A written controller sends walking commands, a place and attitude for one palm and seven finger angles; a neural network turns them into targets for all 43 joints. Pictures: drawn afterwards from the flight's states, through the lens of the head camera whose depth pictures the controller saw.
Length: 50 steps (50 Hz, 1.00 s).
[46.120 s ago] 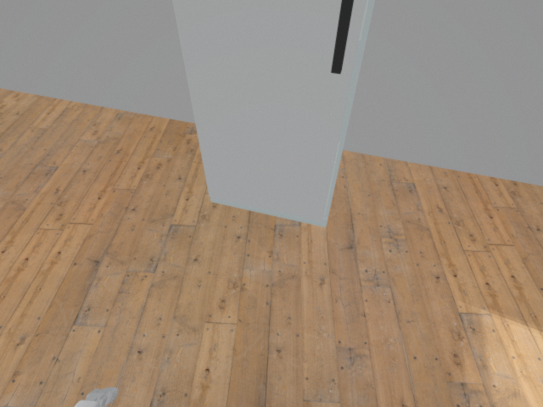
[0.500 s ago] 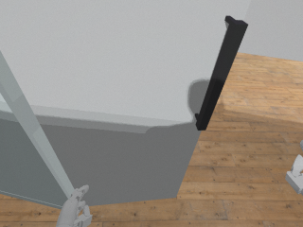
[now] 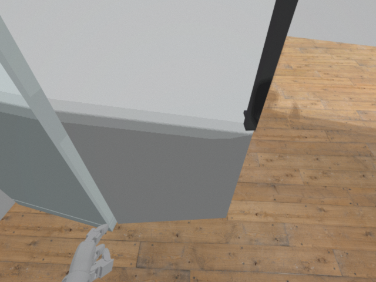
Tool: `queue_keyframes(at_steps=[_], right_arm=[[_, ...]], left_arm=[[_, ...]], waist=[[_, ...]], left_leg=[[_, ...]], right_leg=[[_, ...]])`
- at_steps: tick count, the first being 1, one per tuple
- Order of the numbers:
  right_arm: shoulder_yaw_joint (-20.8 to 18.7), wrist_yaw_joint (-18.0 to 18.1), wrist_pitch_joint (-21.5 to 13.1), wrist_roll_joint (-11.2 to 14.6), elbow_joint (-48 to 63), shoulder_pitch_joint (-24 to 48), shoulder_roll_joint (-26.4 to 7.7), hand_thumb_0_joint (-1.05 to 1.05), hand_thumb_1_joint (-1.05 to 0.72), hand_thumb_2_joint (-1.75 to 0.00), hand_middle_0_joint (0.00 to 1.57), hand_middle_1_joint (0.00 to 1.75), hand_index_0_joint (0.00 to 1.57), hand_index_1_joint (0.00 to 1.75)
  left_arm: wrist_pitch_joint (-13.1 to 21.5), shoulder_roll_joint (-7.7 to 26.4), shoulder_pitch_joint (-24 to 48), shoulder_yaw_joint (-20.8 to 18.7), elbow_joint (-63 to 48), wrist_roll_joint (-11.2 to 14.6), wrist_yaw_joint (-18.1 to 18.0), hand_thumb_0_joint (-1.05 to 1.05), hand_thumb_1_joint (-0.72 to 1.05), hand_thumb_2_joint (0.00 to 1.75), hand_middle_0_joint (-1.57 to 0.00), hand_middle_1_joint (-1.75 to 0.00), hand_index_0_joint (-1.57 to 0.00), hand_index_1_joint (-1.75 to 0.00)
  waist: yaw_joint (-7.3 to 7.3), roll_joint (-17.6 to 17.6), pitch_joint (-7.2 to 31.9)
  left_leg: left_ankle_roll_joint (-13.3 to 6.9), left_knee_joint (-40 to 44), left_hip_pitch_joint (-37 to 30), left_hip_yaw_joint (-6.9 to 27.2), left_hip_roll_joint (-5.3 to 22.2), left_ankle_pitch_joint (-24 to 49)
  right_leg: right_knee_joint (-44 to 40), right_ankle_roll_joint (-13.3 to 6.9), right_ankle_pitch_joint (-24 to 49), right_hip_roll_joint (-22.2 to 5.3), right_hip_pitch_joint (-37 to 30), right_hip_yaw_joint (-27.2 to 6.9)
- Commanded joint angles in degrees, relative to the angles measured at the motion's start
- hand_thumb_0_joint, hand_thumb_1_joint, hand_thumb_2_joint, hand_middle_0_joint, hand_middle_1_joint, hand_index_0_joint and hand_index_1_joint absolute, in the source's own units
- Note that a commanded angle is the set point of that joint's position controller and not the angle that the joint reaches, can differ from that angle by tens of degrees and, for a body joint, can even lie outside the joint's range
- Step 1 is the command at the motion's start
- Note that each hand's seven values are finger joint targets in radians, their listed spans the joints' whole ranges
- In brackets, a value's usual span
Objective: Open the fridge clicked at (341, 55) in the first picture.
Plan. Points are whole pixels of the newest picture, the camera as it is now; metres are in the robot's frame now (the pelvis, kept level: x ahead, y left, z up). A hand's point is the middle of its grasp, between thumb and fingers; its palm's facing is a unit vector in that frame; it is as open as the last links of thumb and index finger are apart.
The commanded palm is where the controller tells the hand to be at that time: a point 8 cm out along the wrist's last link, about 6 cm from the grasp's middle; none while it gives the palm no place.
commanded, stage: step back with the hand held close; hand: right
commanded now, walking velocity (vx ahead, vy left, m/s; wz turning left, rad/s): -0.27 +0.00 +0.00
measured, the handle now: (262, 67) +0.51 -0.14 +0.21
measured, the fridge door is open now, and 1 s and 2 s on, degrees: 72 72 72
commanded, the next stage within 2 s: stop stepping back and stand still in 0.56 s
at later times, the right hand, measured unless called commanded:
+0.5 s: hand out of the picture +0.08 -0.29 +0.17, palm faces +0.53 +0.71 -0.47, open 7.4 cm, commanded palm +0.03 -0.31 +0.18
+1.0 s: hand out of the picture -0.02 -0.29 +0.18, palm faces +0.45 +0.75 -0.49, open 7.4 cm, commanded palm -0.07 -0.31 +0.18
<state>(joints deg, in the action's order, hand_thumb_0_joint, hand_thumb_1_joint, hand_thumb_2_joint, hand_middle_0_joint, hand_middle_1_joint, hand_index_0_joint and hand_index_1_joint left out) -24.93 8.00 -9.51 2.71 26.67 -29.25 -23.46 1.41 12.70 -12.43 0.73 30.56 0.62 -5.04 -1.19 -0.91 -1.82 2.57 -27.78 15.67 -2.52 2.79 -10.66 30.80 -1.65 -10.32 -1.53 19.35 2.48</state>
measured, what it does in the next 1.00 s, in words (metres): walks backwards: left foot, then right foot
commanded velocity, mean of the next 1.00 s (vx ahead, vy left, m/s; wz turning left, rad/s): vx -0.14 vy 0.02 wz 0.05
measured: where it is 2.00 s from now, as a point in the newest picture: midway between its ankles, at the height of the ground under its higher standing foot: outside the picture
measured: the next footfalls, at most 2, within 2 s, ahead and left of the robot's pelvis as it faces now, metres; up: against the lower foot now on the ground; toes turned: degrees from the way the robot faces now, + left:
left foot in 0.46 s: -0.11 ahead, +0.11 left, +0.00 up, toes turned -5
right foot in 0.66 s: -0.05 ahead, -0.10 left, +0.00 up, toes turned -5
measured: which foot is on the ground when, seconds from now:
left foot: down 0.00-0.24, up 0.26-0.44, down 0.46-0.66, up 0.68-0.98, down 1.00-1.00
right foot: down 0.00-0.46, up 0.48-0.64, down 0.66-0.98, up 1.00-1.00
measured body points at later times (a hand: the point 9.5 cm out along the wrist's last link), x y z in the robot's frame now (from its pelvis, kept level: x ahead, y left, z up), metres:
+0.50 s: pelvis -0.09 +0.00 -0.01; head -0.08 +0.00 +0.44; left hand +0.09 +0.21 -0.10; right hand +0.05 -0.32 +0.19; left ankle -0.15 +0.11 -0.74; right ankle +0.04 -0.10 -0.71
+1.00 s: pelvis -0.21 -0.01 +0.01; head -0.22 -0.03 +0.46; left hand -0.06 +0.23 -0.07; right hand -0.05 -0.32 +0.20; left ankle -0.28 +0.08 -0.73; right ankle -0.10 -0.10 -0.72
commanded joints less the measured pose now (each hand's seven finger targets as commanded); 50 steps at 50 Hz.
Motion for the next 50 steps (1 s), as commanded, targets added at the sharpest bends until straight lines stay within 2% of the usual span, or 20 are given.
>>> queue_keyframes(at_steps=[1,8,10,13,16,19,21,22,23,24,26,28,31,33,36,42,46,48,49,50], right_arm=[[-5.17,1.22,-5.09,-1.27,9.30,4.24,-8.16,0.00,-0.90,-0.90,0.20,0.30,0.20,0.30],[-5.60,2.61,-7.35,-0.84,14.47,6.47,-11.06,0.00,-0.90,-0.90,0.20,0.30,0.20,0.30],[-6.13,2.82,-7.71,-0.74,15.36,6.51,-11.05,0.00,-0.90,-0.90,0.20,0.30,0.20,0.30],[-8.45,2.39,-8.17,-2.42,14.51,6.78,-9.95,0.00,-0.90,-0.90,0.20,0.30,0.20,0.30],[-8.74,1.82,-8.85,-1.18,12.29,4.20,-10.16,0.00,-0.90,-0.90,0.20,0.30,0.20,0.30],[-7.72,1.39,-7.88,0.66,8.64,-3.86,-9.12,0.00,-0.90,-0.90,0.20,0.30,0.20,0.30],[-6.80,1.05,-8.55,1.20,11.60,-0.93,-10.45,0.00,-0.90,-0.90,0.20,0.30,0.20,0.30],[-6.67,1.24,-8.73,0.70,12.33,1.22,-11.99,0.00,-0.90,-0.90,0.20,0.30,0.20,0.30],[-6.24,1.79,-9.02,0.20,12.40,5.11,-13.93,0.00,-0.90,-0.90,0.20,0.30,0.20,0.30],[-6.58,2.69,-9.36,-0.95,11.15,7.21,-13.93,0.00,-0.90,-0.90,0.20,0.30,0.20,0.30],[-2.93,1.31,-6.75,-1.25,9.01,9.28,-11.23,0.00,-0.90,-0.90,0.20,0.30,0.20,0.30],[-4.59,1.36,-5.99,-1.64,9.18,11.98,-12.73,0.00,-0.90,-0.90,0.20,0.30,0.20,0.30],[-4.03,1.11,-5.86,-0.76,12.30,12.52,-12.37,0.00,-0.90,-0.90,0.20,0.30,0.20,0.30],[-4.70,0.92,-6.74,-0.62,18.29,10.45,-12.24,0.00,-0.90,-0.90,0.20,0.30,0.20,0.30],[-7.64,0.37,-6.62,1.03,17.05,-1.48,-11.47,0.00,-0.90,-0.90,0.20,0.30,0.20,0.30],[-8.79,1.63,-4.40,1.18,18.30,-7.68,-10.14,0.00,-0.90,-0.90,0.20,0.30,0.20,0.30],[-6.31,2.16,-2.72,0.35,10.82,-3.69,-9.56,0.00,-0.90,-0.90,0.20,0.30,0.20,0.30],[-5.83,2.04,-2.07,-0.16,10.19,-1.66,-11.14,0.00,-0.90,-0.90,0.20,0.30,0.20,0.30],[-6.51,2.13,-2.09,-0.26,11.04,-0.12,-12.85,0.00,-0.90,-0.90,0.20,0.30,0.20,0.30],[-5.11,2.10,-2.56,0.09,14.06,5.27,-12.74,0.00,-0.90,-0.90,0.20,0.30,0.20,0.30]], left_arm=[[4.96,7.85,4.94,-3.30,-8.45,-0.16,-0.65,0.00,0.90,0.90,-0.20,-0.30,-0.20,-0.30],[7.29,6.24,2.60,-2.66,-5.20,-0.89,-0.62,0.00,0.90,0.90,-0.20,-0.30,-0.20,-0.30],[7.93,6.66,2.89,-2.50,-5.28,-0.92,-0.92,0.00,0.90,0.90,-0.20,-0.30,-0.20,-0.30],[9.44,8.60,4.28,-3.60,-6.68,-0.92,-1.30,0.00,0.90,0.90,-0.20,-0.30,-0.20,-0.30],[10.24,6.70,4.38,-4.24,-5.22,-1.17,-0.09,0.00,0.90,0.90,-0.20,-0.30,-0.20,-0.30],[10.38,6.18,4.81,-4.37,-4.54,-0.98,0.84,0.00,0.90,0.90,-0.20,-0.30,-0.20,-0.30],[9.39,4.69,4.88,-3.75,-3.15,-1.36,1.54,0.00,0.90,0.90,-0.20,-0.30,-0.20,-0.30],[8.46,3.69,4.22,-3.42,-2.32,-1.42,1.64,0.00,0.90,0.90,-0.20,-0.30,-0.20,-0.30],[8.16,3.82,6.11,-2.98,-1.62,-1.57,1.50,0.00,0.90,0.90,-0.20,-0.30,-0.20,-0.30],[8.66,3.94,5.59,-2.18,-1.00,-2.39,1.12,0.00,0.90,0.90,-0.20,-0.30,-0.20,-0.30],[8.67,4.33,5.76,-3.15,-2.29,-0.58,0.68,0.00,0.90,0.90,-0.20,-0.30,-0.20,-0.30],[7.85,3.90,8.34,-1.78,-2.39,-0.85,-0.34,0.00,0.90,0.90,-0.20,-0.30,-0.20,-0.30],[7.09,5.38,7.80,-1.30,-2.75,-0.32,-1.31,0.00,0.90,0.90,-0.20,-0.30,-0.20,-0.30],[7.77,6.70,5.33,-3.18,-4.31,-0.49,0.51,0.00,0.90,0.90,-0.20,-0.30,-0.20,-0.30],[9.21,6.18,3.89,-4.47,-5.97,-0.81,2.12,0.00,0.90,0.90,-0.20,-0.30,-0.20,-0.30],[9.13,5.60,5.19,-3.38,-6.81,-0.63,1.94,0.00,0.90,0.90,-0.20,-0.30,-0.20,-0.30],[7.69,6.59,4.76,-3.34,-5.12,-1.40,0.40,0.00,0.90,0.90,-0.20,-0.30,-0.20,-0.30],[6.87,6.25,3.39,-3.70,-3.96,-1.49,0.14,0.00,0.90,0.90,-0.20,-0.30,-0.20,-0.30],[6.28,6.39,3.38,-3.74,-3.64,-1.71,0.25,0.00,0.90,0.90,-0.20,-0.30,-0.20,-0.30],[6.34,6.30,4.73,-2.84,-2.85,-1.66,0.22,0.00,0.90,0.90,-0.20,-0.30,-0.20,-0.30]], waist=[[0.34,-4.22,2.46],[1.70,1.95,5.34],[1.72,-3.03,5.42],[0.08,-21.57,5.56],[-0.31,-10.60,6.98],[-0.18,-12.67,6.89],[0.71,-4.84,6.20],[0.80,7.70,6.15],[-0.32,13.59,3.93],[0.07,9.66,5.79],[0.47,17.42,8.71],[-0.09,13.58,7.04],[0.80,-2.93,8.14],[-0.49,-15.59,16.43],[-0.50,-10.71,16.41],[1.10,-12.77,8.34],[1.19,-13.71,5.04],[1.20,0.19,6.40],[1.05,10.35,5.15],[0.39,12.24,0.75]], left_leg=[[-1.75,1.80,-9.02,3.73,-1.39,-10.40],[-4.90,9.89,12.51,6.19,3.76,-17.21],[-3.35,5.61,9.57,4.16,0.78,-18.30],[-0.52,-26.96,-17.35,-0.65,-9.12,-8.91],[-2.20,-23.35,-7.82,1.21,-8.07,-15.20],[-3.78,-5.94,-4.63,-0.82,-7.20,-17.52],[-6.12,11.95,1.88,9.23,0.72,-15.14],[-9.66,17.89,10.11,24.82,11.00,-10.04],[-11.54,18.45,11.34,27.82,18.40,8.05],[-10.85,12.76,4.33,21.52,17.29,34.56],[-5.55,4.91,-3.12,14.02,10.26,50.03],[-7.77,1.82,-5.54,11.54,8.96,54.31],[-3.79,-6.47,-5.02,7.85,2.12,45.75],[-1.51,-20.72,7.02,6.79,-4.37,-11.52],[-1.69,-30.97,7.78,5.84,-5.84,-21.64],[-2.06,-15.77,-4.44,-3.14,-6.56,-15.20],[-4.75,1.81,-16.31,-7.79,-9.04,-17.99],[-8.63,12.95,-11.85,2.11,0.16,-17.05],[-13.02,20.33,-0.88,21.03,13.15,-24.16],[-16.32,22.91,1.41,26.07,18.81,-18.99]], right_leg=[[-11.73,-2.47,-25.49,-4.29,16.01,-6.27],[2.28,0.92,-13.56,0.62,-4.18,-3.48],[-4.70,0.00,-19.22,-2.07,-0.56,-7.63],[-28.01,-6.46,-43.60,-14.98,29.33,-22.37],[-21.16,-6.12,-26.05,-13.34,16.00,-18.09],[-18.03,-2.69,-22.51,-10.95,7.70,-12.04],[-6.79,1.19,-11.80,-8.01,0.07,-7.78],[8.84,3.42,-7.89,-2.71,-3.63,-3.16],[22.09,4.39,-12.54,-0.02,1.60,-2.42],[25.34,4.35,-17.02,1.18,7.03,-2.28],[23.88,3.40,-12.42,1.79,7.13,-1.27],[15.42,2.90,-10.05,2.03,4.32,1.36],[-8.77,2.65,17.17,1.08,-7.19,1.51],[-7.67,-3.48,57.98,-15.95,-22.14,-11.37],[-13.25,-6.52,27.17,-17.83,-14.87,-14.82],[-27.18,-1.44,-26.37,-11.96,2.34,-9.42],[-24.97,4.86,-31.66,-6.56,8.81,-3.89],[-2.77,3.16,-21.49,-0.60,5.46,2.60],[16.16,1.89,-14.92,1.45,5.27,0.47],[27.56,1.81,-11.61,1.30,12.60,-1.94]])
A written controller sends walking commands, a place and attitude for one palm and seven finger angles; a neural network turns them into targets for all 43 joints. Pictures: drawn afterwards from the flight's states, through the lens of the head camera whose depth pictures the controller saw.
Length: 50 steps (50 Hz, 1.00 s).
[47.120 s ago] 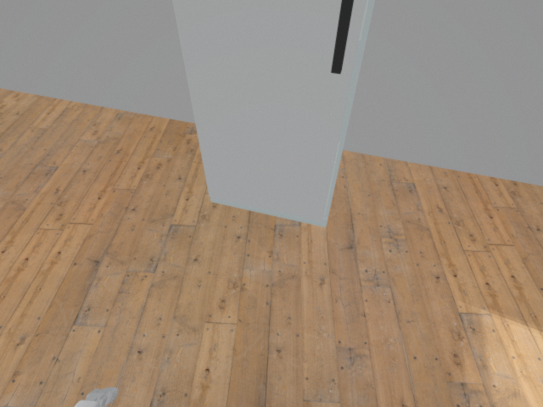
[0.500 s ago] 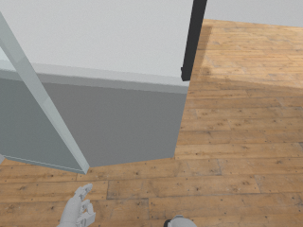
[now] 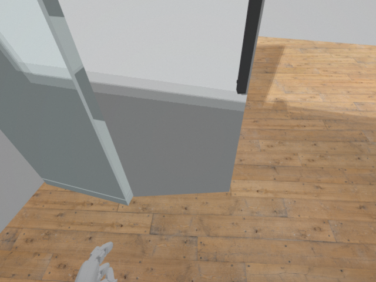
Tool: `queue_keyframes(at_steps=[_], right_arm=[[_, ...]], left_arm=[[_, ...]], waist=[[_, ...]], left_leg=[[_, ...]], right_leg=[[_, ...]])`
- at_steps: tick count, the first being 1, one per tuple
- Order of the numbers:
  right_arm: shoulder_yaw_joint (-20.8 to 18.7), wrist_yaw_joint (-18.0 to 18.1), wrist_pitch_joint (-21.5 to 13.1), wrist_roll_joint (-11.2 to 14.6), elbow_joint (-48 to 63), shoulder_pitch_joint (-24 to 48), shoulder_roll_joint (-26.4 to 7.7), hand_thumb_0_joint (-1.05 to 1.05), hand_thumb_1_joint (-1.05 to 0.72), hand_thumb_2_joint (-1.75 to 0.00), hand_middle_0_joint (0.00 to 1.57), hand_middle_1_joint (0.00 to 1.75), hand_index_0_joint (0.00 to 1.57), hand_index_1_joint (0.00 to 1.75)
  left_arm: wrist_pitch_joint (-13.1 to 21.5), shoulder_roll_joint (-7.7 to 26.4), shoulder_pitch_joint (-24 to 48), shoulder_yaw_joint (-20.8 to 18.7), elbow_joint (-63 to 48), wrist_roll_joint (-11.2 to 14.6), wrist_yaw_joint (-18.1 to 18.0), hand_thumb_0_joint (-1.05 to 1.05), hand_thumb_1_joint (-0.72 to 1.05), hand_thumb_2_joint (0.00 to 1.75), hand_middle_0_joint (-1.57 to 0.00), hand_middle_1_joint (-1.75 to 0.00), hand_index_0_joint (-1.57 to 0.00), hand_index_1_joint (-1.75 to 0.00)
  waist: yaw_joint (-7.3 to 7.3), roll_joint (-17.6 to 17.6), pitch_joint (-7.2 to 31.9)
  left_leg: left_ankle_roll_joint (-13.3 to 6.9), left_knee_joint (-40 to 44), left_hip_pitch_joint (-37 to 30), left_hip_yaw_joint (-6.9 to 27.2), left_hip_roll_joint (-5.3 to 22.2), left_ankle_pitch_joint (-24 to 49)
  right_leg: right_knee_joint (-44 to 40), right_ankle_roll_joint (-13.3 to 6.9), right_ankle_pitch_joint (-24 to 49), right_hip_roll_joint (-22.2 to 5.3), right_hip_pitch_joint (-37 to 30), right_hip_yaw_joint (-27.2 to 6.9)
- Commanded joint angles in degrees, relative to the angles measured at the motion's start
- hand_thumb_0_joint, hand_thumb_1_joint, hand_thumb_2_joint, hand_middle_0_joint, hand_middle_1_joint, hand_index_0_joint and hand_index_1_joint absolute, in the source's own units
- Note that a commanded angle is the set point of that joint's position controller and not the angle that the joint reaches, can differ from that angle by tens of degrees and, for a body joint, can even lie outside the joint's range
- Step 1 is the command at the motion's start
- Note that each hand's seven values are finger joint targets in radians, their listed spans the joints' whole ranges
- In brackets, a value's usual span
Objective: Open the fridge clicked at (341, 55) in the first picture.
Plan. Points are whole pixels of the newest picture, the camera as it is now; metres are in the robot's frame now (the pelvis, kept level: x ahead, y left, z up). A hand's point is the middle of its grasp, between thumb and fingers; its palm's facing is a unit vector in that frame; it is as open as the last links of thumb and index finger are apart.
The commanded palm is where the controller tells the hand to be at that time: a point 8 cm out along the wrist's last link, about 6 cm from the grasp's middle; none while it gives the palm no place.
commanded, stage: stop stepping back and stand still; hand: right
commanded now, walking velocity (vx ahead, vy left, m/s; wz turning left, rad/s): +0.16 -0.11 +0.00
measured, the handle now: (246, 40) +0.72 -0.13 +0.20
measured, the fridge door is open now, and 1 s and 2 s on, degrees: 72 72 72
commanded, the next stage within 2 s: let the arm hang, fingers relaxed in 0.36 s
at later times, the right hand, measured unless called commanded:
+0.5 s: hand out of the picture +0.20 -0.27 +0.15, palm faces +0.39 +0.75 -0.53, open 7.4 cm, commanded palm none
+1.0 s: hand out of the picture -0.03 -0.23 -0.17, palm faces +0.07 +0.97 -0.23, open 7.2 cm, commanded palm none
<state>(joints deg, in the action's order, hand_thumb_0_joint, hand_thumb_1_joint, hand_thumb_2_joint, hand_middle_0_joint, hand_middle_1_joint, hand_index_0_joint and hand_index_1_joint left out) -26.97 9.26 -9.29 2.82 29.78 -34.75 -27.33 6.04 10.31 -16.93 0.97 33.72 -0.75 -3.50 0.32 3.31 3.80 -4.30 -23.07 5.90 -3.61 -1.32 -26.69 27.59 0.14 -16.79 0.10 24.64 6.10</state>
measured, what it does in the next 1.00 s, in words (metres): steps on the spot: right foot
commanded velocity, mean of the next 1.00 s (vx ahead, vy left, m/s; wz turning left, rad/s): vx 0.05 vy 0.00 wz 0.00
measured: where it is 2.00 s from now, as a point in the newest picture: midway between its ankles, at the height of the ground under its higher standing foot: outside the picture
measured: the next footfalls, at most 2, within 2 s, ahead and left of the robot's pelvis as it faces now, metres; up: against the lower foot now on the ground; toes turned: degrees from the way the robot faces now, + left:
right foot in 0.24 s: +0.04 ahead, -0.16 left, +0.00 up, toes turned -8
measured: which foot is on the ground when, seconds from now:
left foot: down 0.00-1.00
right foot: up 0.00-0.22, down 0.24-1.00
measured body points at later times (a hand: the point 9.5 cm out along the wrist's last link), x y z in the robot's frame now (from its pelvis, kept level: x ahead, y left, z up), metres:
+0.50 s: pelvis -0.01 +0.00 -0.02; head -0.02 +0.01 +0.43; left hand +0.13 +0.21 -0.12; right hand +0.17 -0.30 +0.18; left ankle -0.01 +0.07 -0.74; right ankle -0.01 -0.15 -0.73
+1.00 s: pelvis -0.02 -0.03 +0.00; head +0.00 -0.03 +0.45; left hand +0.02 +0.22 -0.15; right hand -0.03 -0.28 -0.16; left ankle -0.01 +0.07 -0.74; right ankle +0.00 -0.16 -0.74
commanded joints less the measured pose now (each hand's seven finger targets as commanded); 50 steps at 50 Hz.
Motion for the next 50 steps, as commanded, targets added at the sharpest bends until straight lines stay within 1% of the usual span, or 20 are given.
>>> queue_keyframes(at_steps=[1,3,7,10,11,13,14,16,20,22,23,24,26,29,31,33,34,38,43,50], right_arm=[[-4.81,0.94,-3.87,-0.02,11.47,14.08,-10.74,0.00,-0.90,-0.90,0.20,0.30,0.20,0.30],[0.16,0.65,-4.20,-0.47,3.39,14.21,-4.50,0.00,-0.90,-0.90,0.20,0.30,0.20,0.30],[0.68,1.05,-4.91,-1.99,2.89,17.29,-5.83,0.00,-0.90,-0.90,0.20,0.30,0.20,0.30],[-0.52,1.50,-5.33,-1.90,4.12,19.31,-6.69,0.00,-0.90,-0.90,0.20,0.30,0.20,0.30],[-1.35,1.47,-5.65,-1.52,5.26,18.54,-7.05,0.00,-0.90,-0.90,0.20,0.30,0.20,0.30],[-3.59,1.74,-6.77,-1.03,10.45,16.19,-7.82,0.00,-0.90,-0.90,0.20,0.30,0.20,0.30],[-4.62,1.75,-7.37,-0.83,10.48,14.57,-9.09,0.00,-0.90,-0.90,0.20,0.30,0.20,0.30],[-5.29,0.97,-6.62,-0.68,10.75,11.13,-8.80,0.00,-0.90,-0.90,0.20,0.30,0.20,0.30],[-4.55,1.23,-5.81,-0.74,9.83,5.39,-6.26,0.00,-0.90,-0.90,0.20,0.30,0.20,0.30],[-6.09,1.22,-6.21,-0.95,6.50,3.57,-7.77,0.00,-0.90,-0.90,0.20,0.30,0.20,0.30],[18.70,-7.43,4.83,-6.34,-35.83,6.63,3.93,0.00,-0.90,-0.90,0.20,0.30,0.20,0.30],[19.61,-8.76,8.83,-5.67,-37.02,8.83,5.63,0.00,-0.90,-0.90,0.20,0.30,0.20,0.30],[19.71,-9.36,8.89,-5.18,-39.27,12.44,6.34,0.00,-0.90,-0.90,0.20,0.30,0.20,0.30],[21.44,-8.50,8.87,-5.11,-47.58,17.75,5.76,0.00,-0.90,-0.90,0.20,0.30,0.20,0.30],[22.36,-8.13,8.99,-4.85,-53.78,19.29,5.14,0.00,-0.90,-0.90,0.20,0.30,0.20,0.30],[23.26,-8.05,9.35,-4.44,-59.61,20.60,5.77,0.00,-0.90,-0.90,0.20,0.30,0.20,0.30],[23.85,-8.04,9.70,-4.28,-62.22,20.54,6.21,0.00,-0.90,-0.90,0.20,0.30,0.20,0.30],[24.28,-8.40,9.89,-3.97,-73.47,19.93,6.94,0.00,-0.90,-0.90,0.20,0.30,0.20,0.30],[24.23,-8.29,8.88,-3.83,-81.00,19.22,8.37,0.00,-0.90,-0.90,0.20,0.30,0.20,0.30],[25.40,-8.32,9.35,-3.77,-88.02,19.28,9.39,0.00,-0.90,-0.90,0.20,0.30,0.20,0.30]], left_arm=[[2.21,9.27,8.86,-2.56,-4.74,-0.77,-0.93,0.00,0.90,0.90,-0.20,-0.30,-0.20,-0.30],[3.17,8.49,6.76,-3.22,-3.94,0.46,-0.87,0.00,0.90,0.90,-0.20,-0.30,-0.20,-0.30],[3.60,8.25,9.18,-3.02,-3.29,0.31,-2.53,0.00,0.90,0.90,-0.20,-0.30,-0.20,-0.30],[4.58,8.32,7.92,-3.14,-3.18,-0.11,-3.25,0.00,0.90,0.90,-0.20,-0.30,-0.20,-0.30],[4.89,8.61,7.27,-3.17,-3.58,-0.08,-3.34,0.00,0.90,0.90,-0.20,-0.30,-0.20,-0.30],[5.16,10.25,7.05,-3.55,-5.32,0.11,-3.01,0.00,0.90,0.90,-0.20,-0.30,-0.20,-0.30],[5.48,9.30,6.69,-3.43,-6.09,-0.01,-2.59,0.00,0.90,0.90,-0.20,-0.30,-0.20,-0.30],[5.79,8.08,6.51,-2.93,-4.38,-0.86,-1.80,0.00,0.90,0.90,-0.20,-0.30,-0.20,-0.30],[6.54,8.79,7.02,-3.02,-4.80,0.45,-0.59,0.00,0.90,0.90,-0.20,-0.30,-0.20,-0.30],[6.12,8.37,7.07,-3.22,-5.10,0.30,-0.38,0.00,0.90,0.90,-0.20,-0.30,-0.20,-0.30],[3.43,12.89,9.60,-4.74,5.56,0.72,4.35,0.00,0.90,0.90,-0.20,-0.30,-0.20,-0.30],[0.45,9.95,7.92,-5.41,4.75,0.99,3.72,0.00,0.90,0.90,-0.20,-0.30,-0.20,-0.30],[-2.60,9.25,4.05,-4.25,5.29,0.12,3.44,0.00,0.90,0.90,-0.20,-0.30,-0.20,-0.30],[-5.18,9.20,3.64,-3.87,5.50,-0.50,3.95,0.00,0.90,0.90,-0.20,-0.30,-0.20,-0.30],[-6.22,8.69,3.37,-3.61,6.89,-0.91,3.83,0.00,0.90,0.90,-0.20,-0.30,-0.20,-0.30],[-6.26,9.93,2.59,-3.46,9.16,-1.25,3.51,0.00,0.90,0.90,-0.20,-0.30,-0.20,-0.30],[-6.27,11.17,4.24,-3.25,9.86,-1.27,3.40,0.00,0.90,0.90,-0.20,-0.30,-0.20,-0.30],[-6.90,8.26,7.21,-2.14,14.38,-1.20,2.75,0.00,0.90,0.90,-0.20,-0.30,-0.20,-0.30],[-6.52,6.63,3.09,-2.44,18.64,-0.91,1.88,0.00,0.90,0.90,-0.20,-0.30,-0.20,-0.30],[-6.55,7.26,1.10,-2.43,23.02,-0.46,1.60,0.00,0.90,0.90,-0.20,-0.30,-0.20,-0.30]], waist=[[-0.17,3.14,-3.95],[0.76,4.32,-0.72],[-0.31,0.83,-8.70],[0.16,0.87,-7.13],[0.44,-3.59,-5.98],[0.46,-20.02,-2.41],[0.29,-19.14,-1.93],[0.60,-16.76,-3.11],[-0.18,-14.97,-0.61],[0.07,-5.11,-0.53],[0.77,1.86,0.54],[1.66,4.53,0.05],[0.88,9.52,-1.77],[1.22,17.04,-3.59],[1.30,15.20,-2.71],[1.57,7.46,-0.77],[0.70,1.63,-0.35],[-0.28,-13.32,-5.17],[0.33,-12.70,1.74],[0.04,-3.61,-5.97]], left_leg=[[-9.83,16.06,10.29,22.86,22.86,6.59],[-6.39,12.11,5.69,17.15,17.25,-0.59],[-5.18,10.43,15.13,12.76,15.29,-3.42],[-3.70,4.80,15.35,10.15,12.14,-5.99],[-2.19,-1.44,15.91,8.50,9.57,-3.36],[3.20,-19.75,23.90,0.56,0.72,3.37],[4.24,-25.07,26.89,0.50,-0.01,-2.66],[4.32,-26.84,20.87,2.78,1.89,-4.32],[4.83,-5.30,2.17,-2.22,0.38,10.95],[1.98,-0.46,-1.02,7.21,5.46,14.21],[-1.34,-5.74,2.76,13.82,19.29,43.29],[-3.95,-3.37,10.72,17.14,20.50,43.02],[-5.08,-4.10,10.69,11.08,18.18,37.52],[-5.18,-7.36,5.33,7.30,16.03,50.25],[-2.80,-7.08,5.03,5.92,14.12,50.28],[1.28,-7.58,10.17,4.33,10.79,32.90],[3.01,-7.12,11.70,2.98,8.08,22.45],[1.93,0.62,7.94,6.02,7.56,9.65],[1.18,2.95,2.65,5.63,8.59,19.93],[2.10,5.33,5.60,3.48,7.45,14.03]], right_leg=[[36.26,0.74,-2.39,-1.42,9.30,-6.16],[32.13,0.75,-1.71,-2.65,8.87,-6.40],[14.36,-1.47,-4.08,-3.84,-1.70,-2.21],[2.68,-1.91,-4.06,-1.82,-10.88,0.92],[-0.88,-2.72,-4.93,-2.74,-13.91,-1.18],[-8.04,-8.80,2.56,-16.08,-22.37,-23.15],[-10.09,-10.81,11.24,-19.97,-24.35,-28.72],[-12.05,-11.73,6.46,-19.51,-14.30,-25.89],[-2.61,-4.80,4.72,-10.81,-4.83,-6.51],[5.72,-2.30,-2.19,-5.92,1.12,-2.80],[18.09,0.78,0.57,-4.47,6.29,-1.56],[19.16,1.35,-13.30,-5.04,0.41,-6.27],[20.67,0.85,-13.70,-4.43,2.00,-5.23],[15.12,0.46,-8.98,-1.78,1.96,-3.53],[8.58,0.27,-0.86,-0.84,-4.16,-3.32],[2.94,-1.10,19.53,-4.39,-13.19,-7.44],[1.67,-2.05,20.94,-7.24,-14.37,-9.68],[-2.48,-1.47,3.50,-6.00,-6.31,-7.78],[-1.62,-0.96,8.59,-6.69,-11.80,-6.52],[-7.15,-1.37,5.33,-7.69,-10.52,-7.26]])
